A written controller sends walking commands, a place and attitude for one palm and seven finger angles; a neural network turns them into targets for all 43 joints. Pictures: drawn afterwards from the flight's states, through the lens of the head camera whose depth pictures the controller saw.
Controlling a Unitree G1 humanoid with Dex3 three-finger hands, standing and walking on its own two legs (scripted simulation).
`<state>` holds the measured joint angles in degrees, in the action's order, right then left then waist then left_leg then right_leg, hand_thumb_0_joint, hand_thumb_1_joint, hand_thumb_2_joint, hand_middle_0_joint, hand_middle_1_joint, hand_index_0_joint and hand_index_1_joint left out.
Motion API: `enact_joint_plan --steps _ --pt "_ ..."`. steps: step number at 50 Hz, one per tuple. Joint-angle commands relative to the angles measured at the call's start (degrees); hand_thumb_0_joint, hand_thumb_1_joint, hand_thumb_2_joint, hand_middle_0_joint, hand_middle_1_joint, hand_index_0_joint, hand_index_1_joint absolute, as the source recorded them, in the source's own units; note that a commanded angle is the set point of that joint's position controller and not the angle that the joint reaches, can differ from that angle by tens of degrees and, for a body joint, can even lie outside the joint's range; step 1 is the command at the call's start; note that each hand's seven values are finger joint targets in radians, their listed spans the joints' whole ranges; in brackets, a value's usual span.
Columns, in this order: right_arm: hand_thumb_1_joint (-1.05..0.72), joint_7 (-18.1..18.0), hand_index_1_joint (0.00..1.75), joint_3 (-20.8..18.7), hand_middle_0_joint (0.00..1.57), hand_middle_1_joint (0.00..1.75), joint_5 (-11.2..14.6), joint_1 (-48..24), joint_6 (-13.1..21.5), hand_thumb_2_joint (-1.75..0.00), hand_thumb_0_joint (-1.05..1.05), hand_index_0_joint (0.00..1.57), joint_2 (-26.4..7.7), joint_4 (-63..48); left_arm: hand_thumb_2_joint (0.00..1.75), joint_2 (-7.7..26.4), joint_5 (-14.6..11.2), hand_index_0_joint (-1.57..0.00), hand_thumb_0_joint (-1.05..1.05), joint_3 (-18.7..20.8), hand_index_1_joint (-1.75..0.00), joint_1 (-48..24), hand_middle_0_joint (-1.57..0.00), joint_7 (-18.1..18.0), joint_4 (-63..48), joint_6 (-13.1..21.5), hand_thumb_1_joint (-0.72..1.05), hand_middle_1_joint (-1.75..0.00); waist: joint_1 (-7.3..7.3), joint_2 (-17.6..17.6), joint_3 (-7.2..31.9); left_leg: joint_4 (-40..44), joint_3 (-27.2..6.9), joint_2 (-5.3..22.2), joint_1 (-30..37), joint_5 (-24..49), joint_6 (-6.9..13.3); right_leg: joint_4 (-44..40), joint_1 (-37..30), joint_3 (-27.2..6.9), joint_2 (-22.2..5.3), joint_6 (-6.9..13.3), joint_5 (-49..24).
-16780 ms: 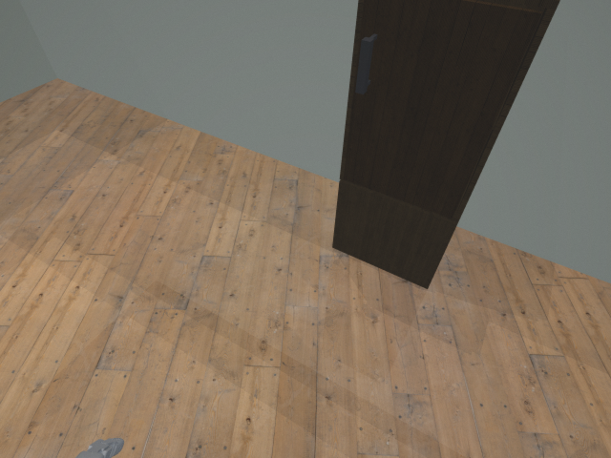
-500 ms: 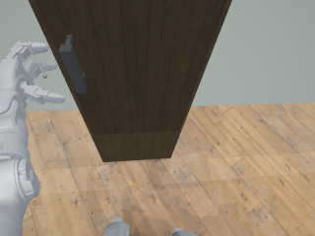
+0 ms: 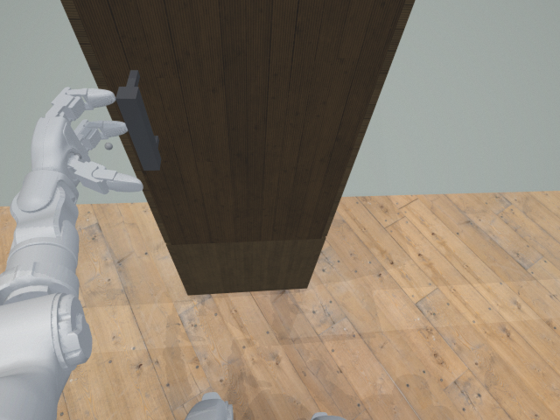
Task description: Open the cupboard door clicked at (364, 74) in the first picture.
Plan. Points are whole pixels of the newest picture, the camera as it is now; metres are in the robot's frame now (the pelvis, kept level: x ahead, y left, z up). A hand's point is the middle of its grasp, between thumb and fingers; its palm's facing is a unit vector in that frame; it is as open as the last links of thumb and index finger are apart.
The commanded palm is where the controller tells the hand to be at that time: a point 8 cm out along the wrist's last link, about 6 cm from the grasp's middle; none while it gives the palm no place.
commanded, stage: slide the fingers in behind the handle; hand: left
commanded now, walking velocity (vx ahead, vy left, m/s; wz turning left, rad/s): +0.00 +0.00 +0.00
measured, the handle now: (143, 122) +0.51 +0.19 +0.11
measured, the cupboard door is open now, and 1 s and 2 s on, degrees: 0 0 0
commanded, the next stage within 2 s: close the thumb around the handle in 1.06 s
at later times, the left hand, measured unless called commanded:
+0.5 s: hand (137, 146) +0.47 +0.19 +0.11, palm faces +0.06 -1.00 +0.01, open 13.9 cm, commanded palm +0.45 +0.22 +0.11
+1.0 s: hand (154, 143) +0.47 +0.16 +0.12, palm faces +0.04 -1.00 -0.01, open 13.7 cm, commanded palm +0.45 +0.21 +0.11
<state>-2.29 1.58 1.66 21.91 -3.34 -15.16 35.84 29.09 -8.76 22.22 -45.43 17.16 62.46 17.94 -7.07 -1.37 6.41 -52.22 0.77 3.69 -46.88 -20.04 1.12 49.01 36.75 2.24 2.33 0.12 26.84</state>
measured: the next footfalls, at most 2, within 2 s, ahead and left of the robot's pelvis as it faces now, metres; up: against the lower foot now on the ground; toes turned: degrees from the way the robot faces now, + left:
none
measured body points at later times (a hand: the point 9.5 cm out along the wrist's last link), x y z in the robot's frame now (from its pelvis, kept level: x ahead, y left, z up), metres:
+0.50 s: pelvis -0.01 +0.00 +0.00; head +0.06 +0.01 +0.44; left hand +0.46 +0.24 +0.11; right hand +0.02 -0.27 -0.12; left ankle +0.05 +0.11 -0.69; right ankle -0.03 -0.12 -0.69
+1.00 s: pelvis -0.01 -0.02 +0.00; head +0.06 -0.01 +0.44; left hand +0.46 +0.22 +0.12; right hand +0.02 -0.28 -0.11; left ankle +0.05 +0.11 -0.69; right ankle -0.03 -0.12 -0.69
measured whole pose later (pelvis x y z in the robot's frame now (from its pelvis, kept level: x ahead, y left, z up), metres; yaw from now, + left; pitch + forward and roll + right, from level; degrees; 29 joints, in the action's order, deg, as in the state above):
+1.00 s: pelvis -0.01 -0.02 +0.00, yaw +1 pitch +14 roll -2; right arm -1.3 1.0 1.1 22.7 -1.7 -15.3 37.1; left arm 23.9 -6.7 18.3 -48.8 9.9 64.6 19.2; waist -7.5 -1.9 6.1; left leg -51.3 0.0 3.7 -46.8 -18.7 -0.1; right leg 50.2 37.4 2.9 2.5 1.3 26.8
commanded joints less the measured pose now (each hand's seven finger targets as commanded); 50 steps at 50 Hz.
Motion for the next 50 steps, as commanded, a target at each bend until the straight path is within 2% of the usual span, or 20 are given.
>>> enact_joint_plan --steps 1,2,3,7,12,14,17,18,21,24,26,30,32,34,38,40,43,45,47,50 --pt "-0.90 -0.55 0.30 -4.11 0.20 0.30 -0.16 5.70 1.30 -0.90 0.00 0.20 -10.05 -4.03 0.30 11.57 -1.45 -0.30 0.00 -0.63 -1.20 -27.61 -0.30 0.03 -12.91 3.26 -0.50 -1.20 -1.41 -6.30 19.94 4.47 -3.68 -1.85 27.44 14.57 1.16 -7.03 4.79 -0.13 1.73 0.91 -17.08" --pt "-0.90 -0.59 0.30 -4.26 0.20 0.30 -0.10 5.80 1.25 -0.90 0.00 0.20 -10.32 -3.92 0.30 13.06 -1.07 -0.30 0.00 0.70 -1.20 -26.38 -0.30 -0.22 -11.74 3.01 -0.50 -1.20 -0.82 -5.55 20.39 4.58 -3.76 -1.69 27.20 14.23 1.03 -6.98 5.07 -0.18 1.76 0.81 -16.70" --pt "-0.90 -0.53 0.30 -4.08 0.20 0.30 -0.06 5.54 1.28 -0.90 0.00 0.20 -10.15 -3.96 0.30 11.13 -1.11 -0.30 0.00 -1.30 -1.20 -26.75 -0.30 -0.38 -11.29 2.59 -0.50 -1.20 -1.50 -5.65 19.15 4.87 -3.81 -1.71 26.71 12.89 1.04 -7.30 5.81 -0.15 1.68 0.74 -15.47" --pt "-0.90 -0.56 0.30 -4.13 0.20 0.30 -0.23 6.01 1.67 -0.90 0.00 0.20 -10.40 -3.51 0.30 11.83 -0.85 -0.30 0.00 -0.30 -1.20 -28.59 -0.30 -1.52 -10.27 2.76 -0.50 -1.20 -1.58 -3.88 19.08 4.88 -4.17 -1.69 25.80 11.37 1.11 -7.21 6.29 -0.17 1.60 0.71 -13.90" --pt "-0.90 -0.19 0.30 -4.34 0.20 0.30 -0.52 6.17 2.26 -0.90 0.00 0.20 -9.92 -3.01 0.30 8.31 0.19 -0.30 0.00 -3.26 -1.20 -31.38 -0.30 -3.02 -12.53 4.02 -0.50 -1.20 -2.04 -7.58 20.96 4.68 -4.81 -1.53 29.01 12.07 0.73 -6.79 8.48 0.03 1.59 0.97 -13.12" --pt "-0.90 -0.01 0.30 -4.52 0.20 0.30 -0.57 6.09 2.52 -0.90 0.00 0.20 -9.65 -2.81 0.30 4.89 0.03 -0.30 0.00 -5.67 -1.20 -31.56 -0.30 -3.33 -13.69 4.19 -0.50 -1.20 -2.22 -8.02 21.72 4.80 -5.16 -1.47 30.63 12.12 0.53 -6.90 9.03 0.28 1.67 1.10 -12.68" --pt "-0.90 0.10 0.30 -4.57 0.20 0.30 -0.58 6.22 2.63 -0.90 0.00 0.20 -9.99 -2.47 0.30 6.24 -0.22 -0.30 0.00 -4.24 -1.20 -32.18 -0.30 -4.29 -13.63 4.07 -0.50 -1.20 -1.90 -6.85 22.03 5.02 -5.49 -1.44 30.27 11.98 0.49 -6.73 8.41 0.43 1.79 1.15 -12.67" --pt "-0.90 0.15 0.30 -4.51 0.20 0.30 -0.58 6.07 2.71 -0.90 0.00 0.20 -9.61 -2.51 0.30 3.62 -0.36 -0.30 0.00 -5.90 -1.20 -31.56 -0.30 -4.64 -12.65 3.55 -0.50 -1.20 -2.43 -5.90 20.99 5.17 -5.37 -1.50 30.01 11.60 0.52 -6.94 8.62 0.70 1.80 1.10 -12.45" --pt "-0.90 0.21 0.30 -4.26 0.20 0.30 -0.86 6.57 2.97 -0.90 0.00 0.20 -9.88 -2.00 0.30 6.08 0.26 -0.30 0.00 -3.92 -1.20 -33.52 -0.30 -6.54 -11.94 3.56 -0.50 -1.20 -2.36 -4.58 19.41 5.16 -5.29 -1.76 27.50 10.18 0.78 -7.01 7.88 0.47 1.71 1.07 -11.86" --pt "-0.90 0.48 0.30 -4.36 0.20 0.30 -0.95 6.60 3.13 -0.90 0.00 0.20 -9.67 -2.15 0.30 5.89 1.19 -0.30 0.00 -3.99 -1.20 -33.36 -0.30 -7.59 -12.47 4.23 -0.50 -1.20 -2.18 -4.09 20.42 5.18 -4.94 -1.76 27.44 10.85 0.77 -6.94 7.39 0.20 1.58 0.88 -12.69" --pt "-0.90 0.67 0.30 -4.29 0.20 0.30 -1.09 6.56 3.42 -0.90 0.00 0.20 -9.14 -1.99 0.30 2.60 1.54 -0.30 0.00 -6.77 -1.20 -34.99 -0.30 -7.84 -12.76 4.96 -0.50 -1.20 -2.99 -5.44 19.47 4.88 -5.02 -1.97 28.05 10.19 0.78 -6.95 8.45 0.28 1.63 1.01 -12.08" --pt "-0.90 0.87 0.30 -4.52 0.20 0.30 -0.95 6.21 3.73 -0.90 0.00 0.20 -9.20 -1.67 0.30 0.58 1.27 -0.30 0.00 -8.43 -1.20 -34.94 -0.30 -7.88 -12.24 5.02 -0.50 -1.20 -3.09 -5.40 19.77 5.14 -4.96 -1.99 28.31 8.67 0.67 -7.40 8.73 0.10 1.64 0.99 -11.26" --pt "-0.90 0.85 0.30 -4.66 0.20 0.30 -0.92 6.40 3.90 -0.90 0.00 0.20 -9.39 -1.71 0.30 2.04 0.60 -0.30 0.00 -6.38 -1.20 -34.02 -0.30 -8.13 -13.02 5.36 -0.50 -1.20 -2.22 -5.15 22.72 4.96 -4.82 -1.99 29.46 10.96 0.65 -7.09 7.10 -0.01 1.67 1.05 -13.19" --pt "-0.90 0.89 0.30 -4.60 0.20 0.30 -0.88 6.21 3.96 -0.90 0.00 0.20 -9.19 -1.52 0.30 0.83 0.07 -0.30 0.00 -7.02 -1.20 -33.81 -0.30 -8.05 -12.13 4.86 -0.50 -1.20 -2.62 -3.75 21.64 4.86 -4.38 -2.12 28.25 10.60 0.79 -7.49 6.68 -0.08 1.61 0.77 -13.73" --pt "-0.90 0.63 0.30 -4.04 0.20 0.30 -0.84 6.40 3.44 -0.90 0.00 0.20 -9.59 -1.86 0.30 8.67 1.39 -0.30 0.00 -1.44 -1.20 -32.05 -0.30 -9.41 -8.52 4.00 -0.50 -1.20 -1.63 -0.42 18.03 5.22 -3.11 -2.60 21.17 7.88 1.40 -7.93 3.30 -1.34 1.20 0.27 -13.85" --pt "-0.90 0.78 0.30 -4.01 0.20 0.30 -0.74 5.95 3.39 -0.90 0.00 0.20 -8.90 -2.55 0.30 5.14 1.95 -0.30 0.00 -4.57 -1.20 -32.25 -0.30 -9.04 -9.87 4.28 -0.50 -1.20 -2.10 -2.30 18.33 5.17 -2.73 -2.81 22.28 8.43 1.39 -7.92 3.64 -1.33 1.13 0.22 -14.71" --pt "-0.90 0.69 0.30 -4.14 0.20 0.30 -0.71 6.20 3.07 -0.90 0.00 0.20 -9.12 -2.87 0.30 7.51 1.76 -0.30 0.00 -2.43 -1.20 -29.48 -0.30 -8.34 -9.63 4.67 -0.50 -1.20 -1.21 -1.69 19.80 4.63 -2.38 -2.81 22.05 10.13 1.43 -7.48 2.00 -1.60 1.16 0.26 -16.89" --pt "-0.90 0.59 0.30 -3.98 0.20 0.30 -0.60 5.86 2.94 -0.90 0.00 0.20 -9.04 -3.10 0.30 6.47 1.41 -0.30 0.00 -3.70 -1.20 -30.43 -0.30 -7.61 -9.43 4.40 -0.50 -1.20 -1.83 -1.80 18.60 4.84 -2.21 -2.86 21.24 8.69 1.47 -8.02 2.28 -1.80 1.10 0.10 -15.97" --pt "-0.90 0.40 0.30 -4.19 0.20 0.30 -0.49 6.03 2.84 -0.90 0.00 0.20 -9.33 -3.09 0.30 8.96 1.21 -0.30 0.00 -1.66 -1.20 -30.76 -0.30 -7.38 -10.22 4.78 -0.50 -1.20 -1.53 -1.40 19.75 4.59 -2.02 -2.93 20.98 9.00 1.64 -7.99 1.23 -2.28 1.04 -0.03 -16.77" --pt "-0.90 0.44 0.30 -4.13 0.20 0.30 -0.47 5.62 2.71 -0.90 0.00 0.20 -8.97 -3.42 0.30 6.76 0.61 -0.30 0.00 -3.21 -1.20 -30.15 -0.30 -6.73 -11.33 4.52 -0.50 -1.20 -1.32 -3.82 20.35 4.72 -1.99 -2.97 22.55 10.02 1.44 -7.78 1.31 -1.88 1.11 0.17 -17.53"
